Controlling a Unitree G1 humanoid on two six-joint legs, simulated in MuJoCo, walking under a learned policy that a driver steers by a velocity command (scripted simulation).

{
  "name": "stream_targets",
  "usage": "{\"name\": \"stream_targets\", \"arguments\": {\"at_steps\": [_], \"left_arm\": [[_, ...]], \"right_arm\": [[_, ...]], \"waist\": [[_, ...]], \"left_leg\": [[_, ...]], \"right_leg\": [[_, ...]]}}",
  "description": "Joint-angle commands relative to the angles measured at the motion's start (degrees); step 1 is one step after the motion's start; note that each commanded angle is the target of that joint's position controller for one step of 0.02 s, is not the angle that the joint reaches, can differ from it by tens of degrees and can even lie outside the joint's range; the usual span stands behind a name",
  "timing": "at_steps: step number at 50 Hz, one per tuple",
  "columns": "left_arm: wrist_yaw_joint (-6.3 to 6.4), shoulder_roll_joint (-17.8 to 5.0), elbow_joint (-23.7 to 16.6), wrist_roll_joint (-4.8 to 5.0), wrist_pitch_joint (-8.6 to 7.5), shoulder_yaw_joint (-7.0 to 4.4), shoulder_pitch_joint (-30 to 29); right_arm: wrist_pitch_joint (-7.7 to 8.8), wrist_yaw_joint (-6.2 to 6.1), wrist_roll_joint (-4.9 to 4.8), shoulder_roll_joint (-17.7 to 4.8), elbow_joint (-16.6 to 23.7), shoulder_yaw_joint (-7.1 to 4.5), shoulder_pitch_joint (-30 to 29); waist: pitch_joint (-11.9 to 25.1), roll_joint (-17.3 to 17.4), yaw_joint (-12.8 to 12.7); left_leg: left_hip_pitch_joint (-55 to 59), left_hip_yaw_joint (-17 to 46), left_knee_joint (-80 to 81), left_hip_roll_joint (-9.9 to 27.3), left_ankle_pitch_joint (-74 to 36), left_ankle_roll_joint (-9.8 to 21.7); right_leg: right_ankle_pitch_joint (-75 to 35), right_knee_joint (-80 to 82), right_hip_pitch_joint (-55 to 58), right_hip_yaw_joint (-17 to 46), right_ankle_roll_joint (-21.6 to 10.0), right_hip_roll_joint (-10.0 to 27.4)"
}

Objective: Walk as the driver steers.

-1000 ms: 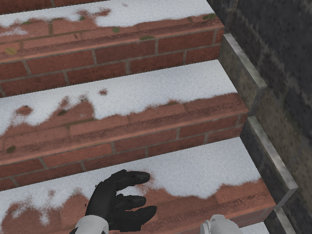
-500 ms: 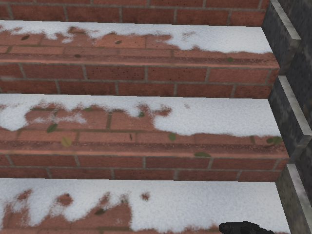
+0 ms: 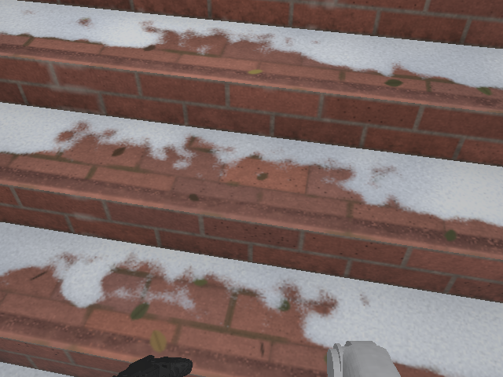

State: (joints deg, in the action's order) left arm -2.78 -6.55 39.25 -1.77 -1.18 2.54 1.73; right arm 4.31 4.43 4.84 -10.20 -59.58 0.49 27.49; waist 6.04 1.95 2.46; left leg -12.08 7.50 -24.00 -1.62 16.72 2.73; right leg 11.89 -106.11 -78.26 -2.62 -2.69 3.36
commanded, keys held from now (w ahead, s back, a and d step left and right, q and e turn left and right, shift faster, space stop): no key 0.24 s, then w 0.76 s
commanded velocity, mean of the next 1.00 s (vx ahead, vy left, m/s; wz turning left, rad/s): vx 0.29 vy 0.00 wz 0.07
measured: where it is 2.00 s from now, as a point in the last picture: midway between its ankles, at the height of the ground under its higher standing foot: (256, 146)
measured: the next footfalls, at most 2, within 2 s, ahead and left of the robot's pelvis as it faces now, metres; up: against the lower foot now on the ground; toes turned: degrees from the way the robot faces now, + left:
right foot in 0.10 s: +0.18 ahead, -0.15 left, +0.15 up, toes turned -1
left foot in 0.62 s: +0.20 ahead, +0.09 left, +0.15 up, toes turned +6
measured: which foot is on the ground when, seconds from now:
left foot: down 0.00-0.12, up 0.14-0.60, down 0.62-1.00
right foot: up 0.00-0.08, down 0.10-0.62, up 0.64-1.00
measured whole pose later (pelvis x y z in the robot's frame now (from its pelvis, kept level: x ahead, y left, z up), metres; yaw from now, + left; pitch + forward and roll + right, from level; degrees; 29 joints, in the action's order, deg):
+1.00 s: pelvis +0.29 +0.00 +0.15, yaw +1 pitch +3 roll -1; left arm 0.3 -3.4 38.7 0.0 -0.8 3.6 -0.1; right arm 5.9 -0.9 1.5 -6.2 -64.6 0.0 34.1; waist 2.5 0.0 4.6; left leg 1.2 -5.1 -15.4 -0.8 18.2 3.2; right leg 21.7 -110.1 -76.8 -1.8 -7.4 2.7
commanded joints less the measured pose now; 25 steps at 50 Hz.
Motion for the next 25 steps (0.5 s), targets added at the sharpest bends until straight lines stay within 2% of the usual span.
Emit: {"name": "stream_targets", "arguments": {"at_steps": [1, 2, 3, 4, 5, 6, 7, 8, 9, 10, 11, 12, 13, 14, 15, 16, 17, 18, 19, 20, 21, 22, 23, 24, 25], "left_arm": [[-0.18, -5.60, -6.03, 0.35, 1.21, -1.41, -3.30], [-0.43, -6.01, -7.34, 0.68, 1.73, -1.42, -5.08], [-1.00, -7.96, -8.28, 1.34, 1.77, -2.17, -3.58], [-0.52, -10.38, -9.29, 1.74, 1.23, -3.40, -0.12], [0.52, -12.22, -6.41, 0.69, 0.36, -4.48, 5.22], [2.13, -16.62, -3.54, 1.04, -0.35, -5.68, 15.25], [2.20, -19.61, -1.79, -1.41, -0.44, -6.69, 27.07], [2.00, -16.20, 0.08, -2.65, -2.61, -5.35, 29.61], [0.77, -12.42, 2.55, -2.60, -4.64, -4.31, 25.46], [0.49, -9.23, 4.39, -0.35, -4.88, -4.11, 18.18], [0.59, -5.50, 5.84, 1.84, -4.87, -3.40, 13.16], [0.79, -1.57, 5.73, 2.91, -4.99, -2.10, 8.07], [1.01, -1.04, 5.60, 2.73, -5.23, -2.05, 3.48], [1.56, -3.08, 6.41, 1.88, -5.57, -2.70, 3.88], [1.93, -5.64, 7.52, 0.58, -5.72, -3.58, 5.67], [1.99, -8.38, 8.82, -0.39, -5.75, -4.05, 9.85], [1.80, -9.11, 10.00, -1.06, -5.62, -4.34, 12.80], [1.60, -9.81, 10.74, -1.39, -5.69, -4.45, 14.93], [1.42, -10.07, 11.79, -1.67, -5.61, -4.43, 17.55], [0.59, -10.65, 10.87, -1.45, -5.58, -4.31, 17.40], [-0.16, -10.01, 10.98, -1.53, -5.50, -3.89, 15.84], [-0.28, -11.69, 10.13, -1.69, -6.00, -4.25, 11.94], [5.88, -12.54, 15.09, 2.41, -4.95, -7.09, 18.68], [7.38, -12.48, 15.43, 2.67, -4.43, -6.78, 19.40], [2.46, -13.95, 9.98, -1.63, -6.85, -5.43, 12.02]], "right_arm": [[2.06, -0.07, -2.02, -12.62, 7.64, -1.93, -7.86], [2.26, -0.02, -2.44, -15.49, 8.72, -2.82, -9.94], [2.43, 0.16, -3.74, -19.23, 8.99, -4.44, -10.40], [2.43, -0.32, -7.19, -19.95, 9.10, -5.80, -9.55], [2.44, -0.53, -7.70, -17.99, 10.63, -5.93, -10.32], [2.06, -0.31, -3.83, -9.86, 11.04, -4.53, -3.46], [0.26, 0.73, -2.67, -5.64, 13.80, -3.77, -3.52], [-0.67, 1.49, -4.67, -5.22, 13.56, -4.71, -7.40], [-0.18, 0.09, -5.60, -4.94, 12.71, -5.51, -14.13], [-0.36, -0.75, -4.88, -4.98, 10.44, -4.61, -11.68], [-0.69, -1.17, -3.45, -5.96, 10.02, -3.91, -11.87], [-1.08, -1.41, -2.05, -5.46, 9.95, -3.15, -11.76], [-1.72, -1.67, -2.38, -4.74, 8.28, -2.75, -9.46], [-1.82, -1.52, -2.59, -4.91, 7.23, -2.59, -8.96], [-1.52, -0.91, -2.88, -5.53, 6.46, -2.61, -9.77], [-1.32, -0.83, -2.16, -7.61, 7.94, -3.28, -13.62], [-1.14, -0.97, -2.03, -9.51, 9.60, -3.63, -18.81], [-1.24, -0.71, -1.80, -10.06, 9.67, -3.79, -21.75], [-1.42, -0.73, -1.98, -10.47, 9.75, -4.13, -23.28], [-1.66, -0.40, -2.02, -10.86, 8.72, -4.65, -22.01], [-1.32, -0.80, -2.21, -10.45, 9.76, -4.59, -24.99], [-1.03, -1.45, -2.55, -8.45, 9.52, -4.79, -21.85], [-1.88, -1.80, -3.60, -1.05, 15.34, -2.39, -26.66], [-2.64, -1.73, -5.30, -0.54, 13.90, -2.47, -24.83], [-1.02, -0.52, -3.33, -7.95, 10.60, -4.83, -21.31]], "waist": [[-2.23, 3.80, -6.49], [-1.04, 6.00, -7.33], [1.05, 9.54, -8.86], [2.75, 10.90, -10.52], [5.37, 9.64, -10.03], [22.87, -5.60, -5.69], [27.18, -24.15, -10.86], [15.04, -21.46, -12.37], [-0.71, -13.86, -11.71], [-0.47, -9.81, -6.90], [0.78, -2.16, -3.45], [1.73, 1.24, 0.19], [1.49, -1.48, 2.24], [2.29, -3.18, 1.44], [2.48, -4.38, -0.03], [1.14, -3.64, -1.77], [1.56, -3.66, -3.79], [1.09, -5.62, -5.65], [0.42, -6.15, -6.67], [-0.38, -6.19, -6.54], [-0.52, -3.78, -6.23], [-2.25, -5.29, -3.13], [-1.89, -5.92, -2.84], [-2.24, -5.73, -3.47], [-5.87, -8.11, -3.48]], "left_leg": [[-15.46, 5.54, 9.79, 13.22, -40.20, 9.57], [-15.15, 6.30, 10.25, 15.72, -48.10, 9.21], [-9.49, 5.50, 8.91, 16.64, -62.17, 9.47], [-0.09, 4.44, 4.12, 15.16, -69.72, 7.88], [4.68, 2.28, -3.08, 12.78, -79.27, 7.54], [-5.93, 1.69, -23.46, 6.64, -62.28, 2.31], [-26.45, 5.88, -47.00, -7.18, 6.39, -3.27], [-37.90, 14.12, -67.30, -6.14, -0.95, -1.33], [-46.72, 13.48, -67.39, -4.80, -4.32, 0.55], [-46.07, 8.93, -68.62, -1.79, -5.31, 0.37], [-43.50, 4.81, -70.62, 1.08, -3.83, 0.57], [-38.07, 2.60, -69.14, 3.52, -0.24, 0.11], [-37.00, 2.30, -68.58, 4.12, 1.54, -0.32], [-37.79, 1.23, -68.68, 4.04, -1.32, -0.01], [-39.14, -0.13, -70.49, 4.04, -3.31, 0.56], [-41.85, -2.10, -66.36, 4.31, -4.52, -0.45], [-44.18, -2.24, -60.50, 5.68, -6.46, -1.44], [-45.08, -3.26, -58.20, 6.61, -7.65, -1.87], [-46.01, -3.57, -56.40, 7.18, -8.82, -1.96], [-41.83, -7.26, -54.66, 6.81, -6.77, -2.16], [-37.93, -6.99, -49.59, 8.72, -5.21, -2.11], [-29.16, -7.69, -41.94, 8.88, -5.59, -1.05], [-22.35, -8.42, -31.14, 8.53, -2.24, -0.71], [-18.66, -12.19, -24.53, 4.60, 1.34, -1.20], [-15.32, -12.64, -30.54, 3.20, 2.32, -2.70]], "right_leg": [[3.98, 14.49, 26.77, -3.92, 0.47, -1.45], [4.22, 22.40, 34.78, -2.44, 0.36, -1.92], [4.29, 27.79, 38.22, -4.42, 0.51, -4.03], [6.39, 42.33, 40.20, -4.85, -0.69, -6.06], [3.53, 50.06, 46.64, -6.14, -1.50, -8.15], [-31.53, 50.42, 69.83, 17.31, -14.30, 1.49], [-26.05, 76.31, 80.13, 53.71, -28.25, 18.63], [0.31, 83.79, 71.05, 62.90, -22.82, 18.39], [20.59, 82.23, 60.86, 50.28, -16.80, 13.04], [13.93, 78.13, 54.88, 39.85, -15.69, 11.60], [13.64, 74.21, 50.15, 31.99, -13.28, 9.46], [14.13, 76.06, 44.35, 27.10, -9.83, 7.50], [17.38, 78.71, 41.25, 24.64, -8.22, 6.27], [18.32, 79.99, 42.36, 22.23, -7.81, 5.31], [18.74, 81.69, 43.49, 20.44, -8.25, 4.69], [19.37, 84.17, 47.56, 17.66, -8.53, 4.03], [19.29, 85.70, 51.21, 18.08, -8.44, 5.21], [20.76, 87.14, 53.12, 18.16, -9.13, 6.06], [21.58, 88.41, 54.56, 18.85, -10.02, 6.98], [20.71, 91.00, 52.08, 16.10, -10.95, 7.48], [19.43, 93.72, 50.93, 17.52, -10.30, 9.89], [20.05, 95.77, 48.15, 14.26, -9.35, 9.35], [20.01, 96.49, 49.50, 14.25, -9.49, 9.09], [18.14, 97.26, 51.13, 10.75, -8.79, 7.18], [20.52, 97.86, 50.17, 11.23, -9.62, 10.47]]}}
